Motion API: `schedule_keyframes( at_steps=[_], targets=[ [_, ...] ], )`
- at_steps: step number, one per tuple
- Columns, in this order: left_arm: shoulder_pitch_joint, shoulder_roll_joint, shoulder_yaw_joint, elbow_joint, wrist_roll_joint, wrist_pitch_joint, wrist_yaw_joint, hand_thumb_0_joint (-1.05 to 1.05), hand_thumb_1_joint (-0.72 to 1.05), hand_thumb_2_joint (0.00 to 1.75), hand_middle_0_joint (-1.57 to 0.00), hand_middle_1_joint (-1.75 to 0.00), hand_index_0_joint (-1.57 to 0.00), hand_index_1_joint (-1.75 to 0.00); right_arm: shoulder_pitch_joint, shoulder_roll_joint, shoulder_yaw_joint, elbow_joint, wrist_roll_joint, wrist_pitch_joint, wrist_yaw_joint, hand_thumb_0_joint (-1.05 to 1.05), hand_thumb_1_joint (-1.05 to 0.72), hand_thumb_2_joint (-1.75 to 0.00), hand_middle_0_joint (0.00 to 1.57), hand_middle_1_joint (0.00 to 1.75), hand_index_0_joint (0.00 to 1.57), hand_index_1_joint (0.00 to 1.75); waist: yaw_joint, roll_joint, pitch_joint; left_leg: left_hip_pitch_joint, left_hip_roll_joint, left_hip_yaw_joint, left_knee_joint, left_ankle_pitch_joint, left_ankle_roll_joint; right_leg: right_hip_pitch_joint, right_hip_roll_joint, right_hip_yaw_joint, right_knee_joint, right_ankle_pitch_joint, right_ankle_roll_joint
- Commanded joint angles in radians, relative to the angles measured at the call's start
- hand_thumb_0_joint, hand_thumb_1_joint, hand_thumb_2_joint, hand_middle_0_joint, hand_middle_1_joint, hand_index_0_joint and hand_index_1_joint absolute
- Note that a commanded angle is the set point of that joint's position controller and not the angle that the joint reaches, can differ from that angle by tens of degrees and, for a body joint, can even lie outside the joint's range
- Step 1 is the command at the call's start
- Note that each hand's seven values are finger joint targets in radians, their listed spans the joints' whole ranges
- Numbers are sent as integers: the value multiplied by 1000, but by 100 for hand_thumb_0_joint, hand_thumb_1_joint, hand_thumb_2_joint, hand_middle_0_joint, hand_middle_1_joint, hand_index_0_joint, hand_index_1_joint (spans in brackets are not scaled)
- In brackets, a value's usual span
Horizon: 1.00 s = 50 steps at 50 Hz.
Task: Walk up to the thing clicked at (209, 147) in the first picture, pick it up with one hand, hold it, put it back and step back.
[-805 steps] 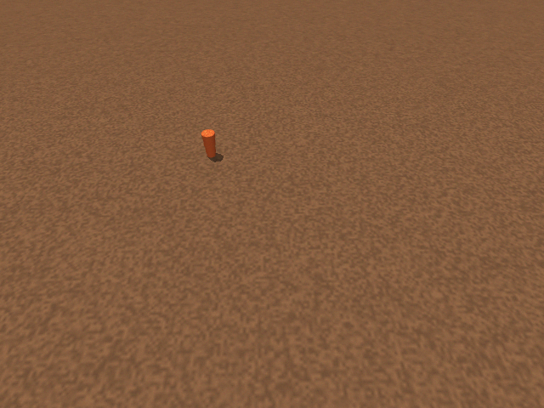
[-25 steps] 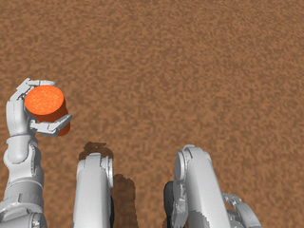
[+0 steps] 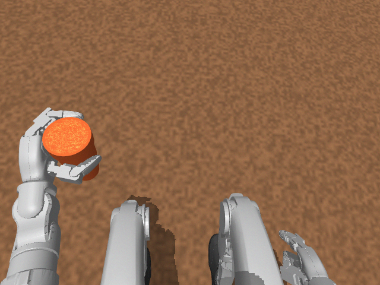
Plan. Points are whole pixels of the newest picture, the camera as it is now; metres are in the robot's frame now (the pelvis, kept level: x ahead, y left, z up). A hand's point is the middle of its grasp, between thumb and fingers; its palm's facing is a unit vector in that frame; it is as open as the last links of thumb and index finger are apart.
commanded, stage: lift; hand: left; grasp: from the side
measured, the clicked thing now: (78, 155) +0.39 +0.22 -0.05
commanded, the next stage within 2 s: hold in 1.60 s
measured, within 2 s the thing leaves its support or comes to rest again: neither
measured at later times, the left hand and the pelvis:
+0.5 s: hand (31, 95) +0.39 +0.20 +0.17, palm faces +0.16 -0.99 -0.04, open 10.1 cm; pelvis +0.04 +0.00 +0.15, yaw +1 degrees
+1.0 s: hand out of the picture +0.39 +0.18 +0.26, palm faces +0.15 -0.99 -0.04, open 10.1 cm; pelvis +0.06 +0.00 +0.24, yaw +2 degrees
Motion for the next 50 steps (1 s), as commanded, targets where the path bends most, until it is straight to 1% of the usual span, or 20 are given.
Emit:
schedule_keyframes(
  at_steps=[1, 6, 8, 12, 14, 18, 19, 20, 22, 23, 25, 29, 30, 31, 36, 38, 44, 45, 47, 50],
  targets=[
    [-208, 187, 56, -351, -34, -60, 34, 0, 22, 121, -120, -134, -122, -133, 79, -180, -83, -98, 19, -39, -29, 0, -91, -90, 20, 30, 20, 30, 20, 121, -626, 515, -21, 8, -383, 115, 30, 425, 40, 1, -298, 116, -57],
    [-194, 155, 3, -463, -24, -10, 70, 0, 22, 121, -118, -133, -120, -132, 90, -157, -79, -104, 27, -41, -40, 0, -90, -90, 20, 30, 20, 30, 20, 139, -674, 677, -15, 3, -453, 248, 24, 532, 42, 1, -377, 212, -58],
    [-138, 146, 18, -431, -25, 11, 91, 0, 23, 122, -117, -133, -119, -132, 96, -150, -77, -98, 32, -42, -46, 0, -90, -90, 20, 30, 20, 30, 24, 89, -613, 679, -12, 1, -490, 248, 26, 582, 43, -1, -421, 218, -52],
    [-113, 115, -27, -493, -24, 24, 103, 0, 21, 121, -116, -132, -118, -131, 104, -139, -73, -96, 33, -46, -50, 0, -90, -90, 20, 30, 20, 30, 22, 109, -610, 787, -11, -7, -566, 296, 21, 661, 45, -6, -489, 259, -50],
    [-104, 128, -22, -490, -21, 38, 111, 0, 19, 120, -116, -132, -119, -131, 101, -134, -70, -92, 35, -46, -57, 0, -90, -90, 20, 30, 20, 30, 22, 86, -587, 811, -12, -1, -601, 301, 23, 724, 47, -4, -538, 274, -47],
    [-53, 79, -58, -494, -26, 52, 126, 0, 21, 122, -117, -133, -120, -132, 112, -113, -61, -88, 36, -57, -63, 0, -89, -90, 20, 30, 20, 30, 18, 64, -538, 860, -13, 11, -672, 310, 26, 841, 55, 0, -630, 303, -42],
    [-51, 94, -44, -474, -22, 57, 133, 0, 19, 121, -117, -132, -120, -132, 109, -114, -63, -82, 37, -58, -67, 0, -89, -90, 20, 30, 20, 30, 20, 49, -513, 869, -12, 11, -689, 312, 27, 857, 55, 0, -651, 306, -40],
    [-40, 82, -59, -465, -18, 58, 136, 0, 20, 121, -116, -131, -118, -131, 107, -110, -60, -80, 37, -61, -67, 0, -89, -90, 20, 30, 20, 30, 16, 54, -468, 873, -11, 12, -709, 314, 27, 864, 55, -1, -669, 310, -40],
    [-38, 87, -47, -463, -18, 53, 139, 0, 20, 122, -118, -132, -120, -132, 103, -103, -58, -86, 37, -65, -69, 0, -89, -90, 20, 30, 20, 30, 22, 32, -453, 893, -12, 16, -742, 302, 29, 920, 56, 4, -713, 306, -37],
    [-47, 73, -67, -437, -17, 51, 135, 0, 18, 120, -116, -131, -118, -130, 107, -102, -56, -73, 35, -66, -70, 0, -89, -90, 20, 30, 20, 30, 11, 37, -422, 911, -10, 16, -755, 321, 28, 919, 55, 4, -725, 325, -38],
    [-60, 74, -68, -458, -16, 43, 131, 0, 18, 120, -117, -131, -119, -131, 113, -101, -56, -78, 31, -72, -70, 0, -89, -90, 20, 30, 20, 30, 23, 64, -441, 974, -9, 16, -784, 355, 25, 960, 58, 5, -749, 351, -40],
    [-52, 65, -86, -422, -2, 33, 131, 0, 16, 119, -117, -130, -119, -130, 111, -104, -56, -74, 25, -71, -62, 0, -89, -90, 20, 30, 20, 30, 36, 87, -375, 1064, -3, 7, -874, 380, 11, 980, 59, -9, -801, 351, -45],
    [-51, 59, -87, -427, -3, 29, 130, 0, 17, 120, -117, -130, -119, -130, 110, -104, -57, -77, 24, -72, -61, 0, -89, -90, 20, 30, 20, 30, 45, 93, -381, 1092, -2, 7, -887, 379, 10, 993, 59, -9, -813, 348, -45],
    [-63, 64, -87, -426, -3, 27, 129, 0, 17, 119, -119, -131, -120, -130, 108, -99, -56, -77, 23, -73, -60, 0, -90, -90, 20, 30, 20, 30, 36, 79, -373, 1088, -4, 11, -896, 368, 14, 1020, 60, -9, -836, 347, -41],
    [-58, 37, -108, -416, -10, 23, 130, 0, 16, 119, -120, -131, -121, -131, 105, -100, -55, -77, 22, -81, -56, 0, -90, -90, 20, 30, 20, 30, 38, 58, -333, 1136, -6, 17, -967, 354, 15, 1100, 61, -10, -907, 346, -37],
    [-67, 41, -113, -410, 2, 17, 132, 0, 17, 119, -120, -130, -121, -131, 103, -97, -53, -77, 17, -79, -54, 0, -90, -90, 20, 30, 20, 30, 37, 58, -316, 1146, -7, 21, -995, 343, 15, 1124, 61, -11, -930, 340, -35],
    [-83, 25, -128, -407, -2, 13, 135, 0, 19, 122, -122, -133, -123, -133, 113, -92, -45, -79, 15, -76, -56, 0, -90, -90, 20, 30, 20, 30, 38, 51, -308, 1220, -7, 21, -1051, 389, 11, 1195, 66, -17, -976, 377, -36],
    [-113, 51, -107, -447, -3, 8, 138, 0, 19, 122, -122, -133, -123, -134, 113, -92, -47, -78, 14, -75, -58, 0, -90, -90, 20, 30, 20, 30, 44, 53, -325, 1234, -8, 26, -1057, 392, 13, 1226, 63, -12, -988, 385, -32],
    [-87, 14, -145, -412, 4, 17, 139, 0, 19, 121, -120, -132, -122, -133, 123, -84, -42, -74, 11, -72, -62, 0, -90, -90, 20, 30, 20, 30, 31, 37, -320, 1252, -9, 31, -1066, 414, 13, 1255, 64, -9, -1008, 409, -31],
    [-89, 21, -129, -407, 6, 21, 148, 0, 20, 123, -120, -132, -121, -133, 114, -86, -44, -73, 10, -68, -63, 0, -89, -90, 20, 30, 20, 30, 42, 51, -281, 1286, -8, 32, -1099, 432, 9, 1262, 66, -14, -1030, 420, -35]
  ],
)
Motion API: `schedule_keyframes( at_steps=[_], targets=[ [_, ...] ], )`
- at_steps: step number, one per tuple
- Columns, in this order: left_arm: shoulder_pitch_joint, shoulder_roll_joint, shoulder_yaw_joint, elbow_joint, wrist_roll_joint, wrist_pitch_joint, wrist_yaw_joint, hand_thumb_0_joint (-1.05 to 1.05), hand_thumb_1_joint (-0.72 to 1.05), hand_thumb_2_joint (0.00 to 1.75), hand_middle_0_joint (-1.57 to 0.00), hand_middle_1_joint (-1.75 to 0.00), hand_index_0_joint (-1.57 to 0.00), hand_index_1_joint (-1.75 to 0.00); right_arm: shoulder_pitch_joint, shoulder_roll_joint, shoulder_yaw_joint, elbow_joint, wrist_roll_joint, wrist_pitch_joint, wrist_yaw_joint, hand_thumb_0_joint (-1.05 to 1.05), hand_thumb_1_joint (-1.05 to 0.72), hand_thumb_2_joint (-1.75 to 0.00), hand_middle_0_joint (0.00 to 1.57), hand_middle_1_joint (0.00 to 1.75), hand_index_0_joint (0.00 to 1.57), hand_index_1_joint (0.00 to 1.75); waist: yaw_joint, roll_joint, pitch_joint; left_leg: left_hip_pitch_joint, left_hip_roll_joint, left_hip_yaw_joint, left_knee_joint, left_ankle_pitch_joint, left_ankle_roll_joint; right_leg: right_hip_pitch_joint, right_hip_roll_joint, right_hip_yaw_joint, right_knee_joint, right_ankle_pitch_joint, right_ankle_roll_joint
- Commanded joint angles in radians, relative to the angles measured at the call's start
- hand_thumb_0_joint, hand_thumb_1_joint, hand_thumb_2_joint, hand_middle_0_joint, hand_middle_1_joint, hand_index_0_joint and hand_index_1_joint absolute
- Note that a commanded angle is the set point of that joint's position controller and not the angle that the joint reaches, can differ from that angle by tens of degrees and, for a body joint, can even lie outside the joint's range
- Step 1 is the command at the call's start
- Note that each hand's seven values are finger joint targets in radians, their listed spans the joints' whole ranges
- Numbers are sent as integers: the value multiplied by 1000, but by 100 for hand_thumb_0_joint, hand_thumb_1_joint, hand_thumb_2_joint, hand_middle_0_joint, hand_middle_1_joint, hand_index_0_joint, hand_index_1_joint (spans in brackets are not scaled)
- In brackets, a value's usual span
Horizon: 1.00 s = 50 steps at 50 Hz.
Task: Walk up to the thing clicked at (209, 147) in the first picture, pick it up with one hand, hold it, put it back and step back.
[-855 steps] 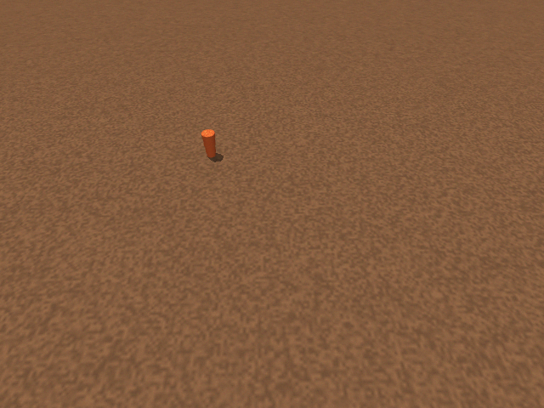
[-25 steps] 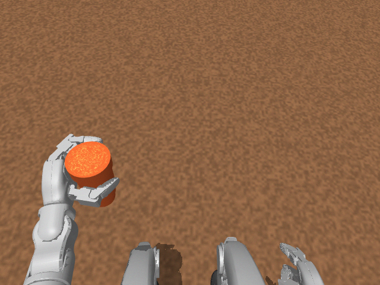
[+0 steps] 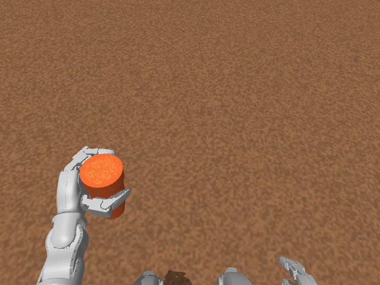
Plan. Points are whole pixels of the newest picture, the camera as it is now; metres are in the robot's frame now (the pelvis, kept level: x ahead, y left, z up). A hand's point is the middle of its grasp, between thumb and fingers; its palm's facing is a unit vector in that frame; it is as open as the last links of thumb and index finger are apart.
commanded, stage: lift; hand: left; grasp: from the side
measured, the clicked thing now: (108, 191) +0.34 +0.17 -0.01
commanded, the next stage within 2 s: hold in 0.60 s
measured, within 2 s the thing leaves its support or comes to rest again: neither
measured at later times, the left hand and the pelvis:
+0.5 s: hand (107, 168) +0.35 +0.16 +0.06, palm faces +0.12 -0.99 -0.03, open 10.1 cm; pelvis +0.02 -0.01 +0.03, yaw +0 degrees
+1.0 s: hand (107, 164) +0.35 +0.16 +0.08, palm faces +0.13 -0.99 -0.03, open 10.1 cm; pelvis +0.02 -0.01 +0.05, yaw +0 degrees
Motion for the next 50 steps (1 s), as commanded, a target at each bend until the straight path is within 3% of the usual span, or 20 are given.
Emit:
schedule_keyframes(
  at_steps=[1, 4, 6, 7, 9, 10, 11, 12, 15, 22, 29, 30, 35, 37, 40, 41, 43, 45, 47, 50],
  targets=[
    [-286, 112, 51, -270, -22, -96, 12, 0, 20, 123, -120, -132, -121, -133, 11, -136, -53, -104, 0, -37, -18, 0, -90, -90, 20, 30, 20, 30, 1, 39, -356, 283, -28, -9, -228, 290, 7, 250, 46, 3, -164, 277, -39],
    [-305, 106, 41, -255, -19, -92, 11, 0, 19, 123, -120, -133, -121, -133, 16, -132, -53, -102, -3, -30, -21, 0, -90, -90, 20, 30, 20, 30, -9, 36, -345, 308, -28, -5, -240, 322, 7, 281, 47, 6, -187, 311, -38],
    [-329, 134, 73, -289, -30, -98, 9, 0, 17, 122, -120, -132, -121, -133, 20, -129, -53, -97, -1, -29, -22, 0, -90, -90, 20, 30, 20, 30, -1, 28, -343, 308, -30, 1, -254, 317, 11, 322, 45, 10, -204, 315, -34],
    [-279, 108, 56, -226, -27, -91, 3, 0, 18, 123, -118, -132, -120, -133, 14, -124, -50, -101, -2, -24, -24, 0, -90, -90, 20, 30, 20, 30, -4, 6, -342, 302, -32, 4, -255, 330, 13, 344, 45, 11, -212, 331, -32],
    [-329, 140, 78, -298, -24, -100, 11, 0, 18, 122, -118, -132, -120, -132, 10, -124, -56, -105, -3, -23, -24, 0, -90, -90, 20, 30, 20, 30, 6, 20, -328, 305, -35, 15, -270, 311, 15, 367, 43, 18, -234, 324, -29],
    [-276, 103, 49, -229, -19, -90, 10, 0, 18, 123, -119, -133, -120, -133, 13, -121, -54, -104, -3, -21, -25, 0, -90, -90, 20, 30, 20, 30, -3, 11, -316, 314, -34, 17, -277, 320, 13, 371, 42, 18, -239, 332, -30],
    [-311, 114, 56, -272, -20, -95, 13, 0, 18, 122, -117, -131, -119, -131, 8, -119, -53, -104, -5, -19, -25, 0, -90, -90, 20, 30, 20, 30, -1, 17, -304, 313, -34, 18, -284, 313, 14, 377, 43, 16, -248, 327, -29],
    [-283, 93, 53, -230, -23, -90, 12, 0, 19, 122, -117, -131, -118, -131, 14, -119, -54, -100, -5, -17, -25, 0, -89, -90, 20, 30, 20, 30, -8, 1, -319, 323, -33, 17, -286, 325, 14, 391, 43, 17, -249, 341, -29],
    [-323, 120, 66, -264, -21, -97, 10, 0, 19, 122, -117, -131, -118, -132, 12, -123, -58, -100, -5, -14, -26, 0, -89, -90, 20, 30, 20, 30, -1, 21, -311, 353, -33, 20, -295, 366, 13, 405, 44, 17, -257, 379, -29],
    [-314, 112, 63, -246, -23, -109, 1, 0, 20, 122, -118, -132, -119, -132, 13, -123, -60, -107, -8, -6, -22, 0, -89, -90, 20, 30, 20, 30, -8, 22, -297, 380, -33, 23, -333, 355, 9, 440, 45, 15, -288, 368, -31],
    [-314, 92, 49, -240, -30, -106, -3, 0, 21, 123, -118, -132, -119, -133, 18, -128, -61, -98, -8, -2, -25, 0, -90, -90, 20, 30, 20, 30, -11, 3, -282, 419, -29, 23, -351, 411, 8, 470, 47, 13, -305, 422, -29],
    [-326, 106, 64, -231, -29, -109, -1, 0, 19, 124, -118, -133, -119, -133, 23, -131, -64, -93, -10, -2, -23, 0, -90, -90, 20, 30, 20, 30, -7, 22, -281, 421, -29, 23, -351, 424, 5, 462, 47, 12, -302, 426, -33],
    [-338, 122, 67, -264, -26, -115, -4, 0, 21, 124, -119, -133, -121, -134, 14, -132, -64, -103, -8, 4, -23, 0, -90, -90, 20, 30, 20, 30, -1, 31, -280, 448, -30, 28, -373, 402, 5, 485, 45, 14, -325, 404, -31],
    [-300, 93, 58, -209, -31, -108, -6, 0, 20, 115, -120, -131, -121, -131, 18, -130, -63, -98, -8, 4, -21, 0, -91, -90, 20, 30, 20, 30, -5, 9, -276, 443, -29, 25, -376, 409, 5, 493, 47, 11, -326, 412, -31],
    [-341, 126, 71, -269, -23, -115, 1, 0, 20, 116, -120, -132, -121, -132, 5, -130, -65, -106, -7, 3, -25, 0, -91, -90, 20, 30, 20, 30, -1, 17, -268, 449, -33, 36, -387, 385, 9, 506, 42, 19, -344, 404, -25],
    [-294, 84, 47, -207, -23, -107, -1, 0, 20, 115, -121, -131, -122, -131, 9, -124, -61, -101, -9, 5, -22, 0, -92, -90, 20, 30, 20, 30, -7, 3, -260, 444, -32, 34, -383, 399, 8, 511, 42, 17, -343, 414, -25],
    [-306, 107, 73, -226, -26, -108, 4, 0, 20, 115, -121, -132, -122, -132, 7, -129, -66, -98, -8, 5, -23, 0, -91, -90, 20, 30, 20, 30, 3, 13, -276, 459, -31, 34, -387, 411, 8, 515, 42, 17, -345, 424, -26],
    [-318, 94, 59, -228, -23, -112, 5, 0, 21, 117, -120, -132, -121, -132, 2, -129, -65, -107, -7, 6, -20, 0, -91, -90, 20, 30, 20, 30, -1, -1, -234, 458, -29, 30, -401, 405, 5, 508, 46, 11, -349, 408, -27],
    [-321, 97, 56, -230, -17, -109, 6, 0, 21, 117, -121, -133, -122, -133, 1, -128, -66, -103, -9, 8, -21, 0, -91, -90, 20, 30, 20, 30, -4, 24, -256, 481, -31, 32, -399, 417, 5, 505, 45, 13, -353, 417, -28],
    [-325, 118, 71, -245, -16, -109, 7, 0, 21, 116, -121, -132, -122, -132, -9, -126, -64, -110, -5, 8, -23, 0, -91, -90, 20, 30, 20, 30, 2, 15, -237, 475, -34, 38, -416, 382, 8, 522, 42, 17, -371, 395, -25]
  ],
)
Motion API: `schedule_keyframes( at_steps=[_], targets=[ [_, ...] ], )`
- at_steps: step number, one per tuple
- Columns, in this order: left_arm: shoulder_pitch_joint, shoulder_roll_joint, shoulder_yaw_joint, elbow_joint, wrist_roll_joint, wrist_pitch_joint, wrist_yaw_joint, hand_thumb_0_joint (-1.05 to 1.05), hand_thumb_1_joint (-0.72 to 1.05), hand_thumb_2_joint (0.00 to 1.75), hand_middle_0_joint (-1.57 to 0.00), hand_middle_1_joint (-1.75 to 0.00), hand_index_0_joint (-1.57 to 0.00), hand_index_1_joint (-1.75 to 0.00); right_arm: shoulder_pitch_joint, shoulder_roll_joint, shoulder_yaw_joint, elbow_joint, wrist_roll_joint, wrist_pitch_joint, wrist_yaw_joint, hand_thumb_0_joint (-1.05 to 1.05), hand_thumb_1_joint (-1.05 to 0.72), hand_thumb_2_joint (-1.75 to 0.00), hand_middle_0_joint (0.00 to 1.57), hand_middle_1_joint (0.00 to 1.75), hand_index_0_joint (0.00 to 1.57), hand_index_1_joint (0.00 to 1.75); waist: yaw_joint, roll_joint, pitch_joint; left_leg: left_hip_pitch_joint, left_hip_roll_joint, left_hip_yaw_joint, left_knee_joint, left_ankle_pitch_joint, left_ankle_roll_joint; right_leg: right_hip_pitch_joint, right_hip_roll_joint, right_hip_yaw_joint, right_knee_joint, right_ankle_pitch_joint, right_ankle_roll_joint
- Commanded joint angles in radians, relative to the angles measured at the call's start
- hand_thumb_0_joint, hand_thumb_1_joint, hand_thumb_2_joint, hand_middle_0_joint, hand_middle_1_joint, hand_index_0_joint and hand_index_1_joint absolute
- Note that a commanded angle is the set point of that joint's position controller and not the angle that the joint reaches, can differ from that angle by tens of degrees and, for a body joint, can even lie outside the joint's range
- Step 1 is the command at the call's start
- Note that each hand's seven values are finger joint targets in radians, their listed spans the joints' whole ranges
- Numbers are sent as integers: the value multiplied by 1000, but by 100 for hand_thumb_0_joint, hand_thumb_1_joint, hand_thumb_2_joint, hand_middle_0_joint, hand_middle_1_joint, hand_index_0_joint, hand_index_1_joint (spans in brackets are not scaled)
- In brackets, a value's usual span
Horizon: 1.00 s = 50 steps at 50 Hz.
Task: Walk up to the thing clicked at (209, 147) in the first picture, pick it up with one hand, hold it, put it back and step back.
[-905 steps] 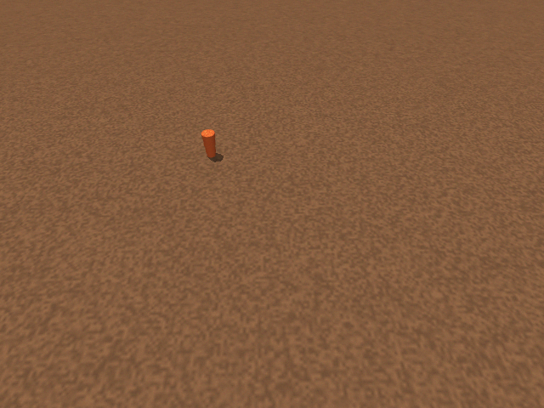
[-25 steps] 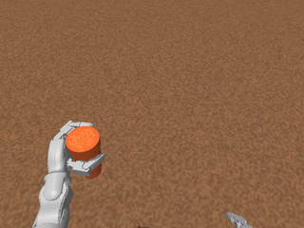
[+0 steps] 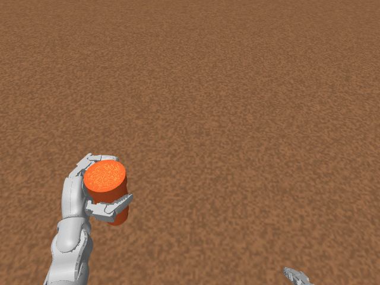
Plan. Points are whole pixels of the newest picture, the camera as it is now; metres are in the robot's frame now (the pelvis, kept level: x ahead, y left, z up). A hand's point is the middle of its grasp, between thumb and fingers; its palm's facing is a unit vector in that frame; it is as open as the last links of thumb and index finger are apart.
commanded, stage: hold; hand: left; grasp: from the side
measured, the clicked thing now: (111, 197) +0.33 +0.17 +0.00
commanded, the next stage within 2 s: none
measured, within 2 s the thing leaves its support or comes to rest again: neither
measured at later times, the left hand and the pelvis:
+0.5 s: hand (106, 192) +0.32 +0.17 +0.04, palm faces +0.13 -0.99 -0.02, open 10.1 cm; pelvis -0.01 +0.00 +0.01, yaw +0 degrees
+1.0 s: hand (102, 191) +0.32 +0.17 +0.05, palm faces +0.13 -0.99 -0.03, open 10.1 cm; pelvis -0.01 +0.01 +0.01, yaw +0 degrees
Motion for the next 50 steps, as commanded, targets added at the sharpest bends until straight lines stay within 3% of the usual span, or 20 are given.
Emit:
schedule_keyframes(
  at_steps=[1, 2, 10, 13, 15, 16, 18, 20, 24, 29, 31, 32, 35, 38, 40, 44, 46, 47, 49, 50],
  targets=[
    [-338, 140, 56, -329, -24, -104, 4, 0, 21, 115, -120, -131, -122, -131, -25, -126, -46, -118, 1, -42, -17, 0, -91, -90, 20, 30, 20, 30, 1, 32, -318, 141, -40, 19, -133, 297, 19, 197, 30, 11, -111, 317, -16],
    [-311, 108, 37, -287, -28, -96, 2, 0, 22, 116, -120, -132, -121, -131, -21, -128, -47, -115, 0, -43, -18, 0, -91, -90, 20, 30, 20, 30, -9, 10, -326, 150, -37, 15, -132, 315, 19, 198, 34, 7, -108, 331, -17],
    [-305, 136, 73, -283, -28, -89, 6, 0, 22, 116, -120, -132, -122, -132, -38, -126, -45, -116, 3, -47, -18, 0, -90, -90, 20, 30, 20, 30, 8, 5, -288, 136, -40, 18, -156, 281, 21, 219, 30, 6, -137, 302, -14],
    [-267, 102, 35, -238, -23, -88, -2, 0, 20, 117, -121, -134, -123, -134, -41, -123, -45, -116, 4, -47, -16, 0, -91, -90, 20, 30, 20, 30, 1, -9, -267, 137, -41, 22, -159, 273, 24, 212, 28, 9, -146, 299, -11],
    [-331, 128, 55, -303, -25, -99, 2, 0, 21, 116, -121, -133, -123, -132, -36, -127, -51, -110, 4, -52, -13, 0, -91, -90, 20, 30, 20, 30, 2, 18, -279, 157, -39, 20, -161, 291, 20, 206, 30, 7, -135, 313, -15],
    [-307, 103, 28, -238, -22, -93, -3, 0, 21, 118, -121, -134, -123, -134, -32, -129, -49, -106, 4, -52, -11, 0, -91, -90, 20, 30, 20, 30, -11, 13, -264, 158, -37, 17, -159, 309, 18, 196, 33, 3, -131, 321, -18],
    [-350, 151, 65, -326, -22, -106, 1, 0, 23, 117, -121, -133, -123, -133, -36, -134, -54, -116, 5, -54, -10, 0, -91, -90, 20, 30, 20, 30, 5, 27, -306, 172, -37, 14, -162, 314, 17, 219, 31, 4, -133, 326, -18],
    [-327, 115, 35, -300, -26, -101, -6, 0, 21, 118, -122, -134, -123, -134, -40, -123, -46, -121, 5, -53, -11, 0, -91, -90, 20, 30, 20, 30, -4, 10, -290, 163, -40, 16, -162, 293, 21, 220, 29, 6, -144, 311, -14],
    [-349, 144, 65, -305, -29, -105, -1, 0, 21, 118, -121, -135, -123, -134, -43, -126, -46, -115, 5, -57, -12, 0, -91, -90, 20, 30, 20, 30, 6, 24, -294, 159, -40, 16, -169, 279, 21, 221, 28, 6, -149, 297, -15],
    [-299, 112, 44, -251, -25, -98, -3, 0, 23, 119, -122, -135, -124, -135, -39, -123, -44, -111, 5, -55, -13, 0, -91, -90, 20, 30, 20, 30, -2, -5, -261, 154, -41, 19, -170, 274, 24, 218, 27, 6, -157, 299, -11],
    [-365, 150, 66, -332, -26, -109, 3, 0, 23, 120, -122, -135, -123, -135, -42, -126, -47, -111, 8, -58, -14, 0, -91, -90, 20, 30, 20, 30, 6, 17, -281, 163, -41, 18, -183, 259, 21, 228, 26, 7, -158, 282, -14],
    [-323, 103, 25, -272, -25, -100, -3, 0, 20, 118, -121, -134, -122, -134, -40, -123, -43, -112, 6, -56, -11, 0, -91, -90, 20, 30, 20, 30, -5, 22, -277, 172, -38, 16, -179, 277, 18, 217, 31, 5, -152, 290, -18],
    [-315, 103, 30, -251, -23, -94, 0, 0, 21, 118, -121, -134, -122, -134, -41, -128, -48, -111, 7, -59, -10, 0, -91, -90, 20, 30, 20, 30, 0, 4, -242, 156, -34, 12, -181, 282, 18, 200, 34, -2, -152, 293, -18],
    [-361, 164, 68, -340, -21, -108, 6, 0, 21, 118, -121, -134, -123, -133, -32, -123, -48, -104, 7, -59, -10, 0, -91, -90, 20, 30, 20, 30, 13, 34, -285, 171, -40, 16, -184, 270, 19, 236, 28, 4, -157, 283, -16],
    [-308, 112, 40, -270, -24, -93, 1, 0, 22, 119, -121, -134, -123, -134, -30, -117, -43, -103, 5, -60, -7, 0, -91, -90, 20, 30, 20, 30, 1, 0, -272, 152, -39, 17, -178, 265, 22, 230, 30, 4, -161, 284, -13],
    [-342, 134, 51, -297, -23, -100, 1, 0, 22, 119, -120, -134, -122, -134, -29, -126, -48, -103, 7, -60, -8, 0, -91, -90, 20, 30, 20, 30, 0, 8, -297, 167, -38, 16, -178, 279, 22, 236, 29, 4, -157, 300, -14],
    [-312, 108, 29, -253, -21, -94, -4, 0, 22, 120, -120, -134, -122, -134, -33, -128, -49, -108, 8, -60, -5, 0, -91, -90, 20, 30, 20, 30, 0, 15, -272, 171, -36, 13, -175, 315, 18, 223, 32, -1, -150, 322, -19],
    [-383, 167, 73, -360, -26, -110, 2, 0, 23, 120, -121, -134, -122, -134, -27, -133, -55, -104, 9, -61, -5, 0, -91, -90, 20, 30, 20, 30, 12, 42, -301, 182, -36, 10, -180, 314, 15, 235, 32, -1, -147, 318, -20],
    [-310, 128, 48, -272, -24, -101, -3, 0, 20, 120, -121, -134, -123, -134, -27, -126, -50, -103, 10, -60, -5, 0, -91, -90, 20, 30, 20, 30, 1, 22, -270, 171, -37, 14, -178, 299, 18, 220, 32, 1, -153, 307, -19],
    [-338, 125, 41, -329, -30, -107, -3, 0, 22, 120, -122, -135, -123, -134, -27, -123, -48, -101, 8, -62, -4, 0, -91, -90, 20, 30, 20, 30, 1, 27, -283, 172, -37, 12, -180, 288, 18, 221, 32, 0, -153, 300, -18]
  ],
)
